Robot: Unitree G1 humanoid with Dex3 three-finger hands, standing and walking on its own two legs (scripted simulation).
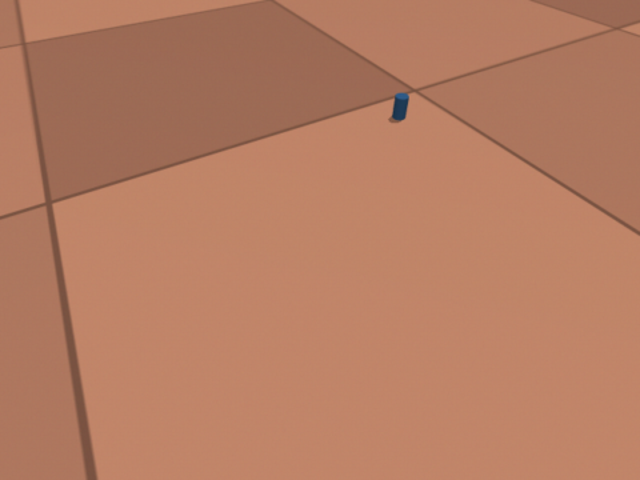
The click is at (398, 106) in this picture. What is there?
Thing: squat round
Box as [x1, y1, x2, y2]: [392, 93, 408, 119]
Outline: 397,93 395,95 392,116 395,119 403,119 405,116 408,95 405,93
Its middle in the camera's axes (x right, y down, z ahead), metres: +0.50 -0.76 +2.35
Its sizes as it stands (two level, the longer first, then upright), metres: 0.080 0.080 0.136
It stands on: the floor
